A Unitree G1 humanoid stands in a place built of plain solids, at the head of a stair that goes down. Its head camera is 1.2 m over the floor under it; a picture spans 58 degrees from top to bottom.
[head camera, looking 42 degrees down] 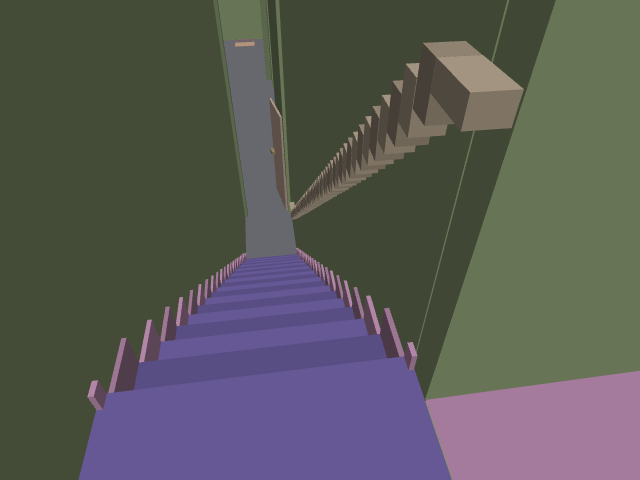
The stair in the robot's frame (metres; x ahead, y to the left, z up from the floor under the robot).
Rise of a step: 0.20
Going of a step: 0.23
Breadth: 0.95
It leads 8 degrees to the left of straight ahead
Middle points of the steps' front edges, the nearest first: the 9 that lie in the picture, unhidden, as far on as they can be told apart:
0.72 0.18 0.00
0.95 0.22 -0.20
1.18 0.25 -0.40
1.41 0.28 -0.60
1.64 0.31 -0.80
1.87 0.35 -1.00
2.11 0.38 -1.20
2.34 0.41 -1.41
2.57 0.44 -1.61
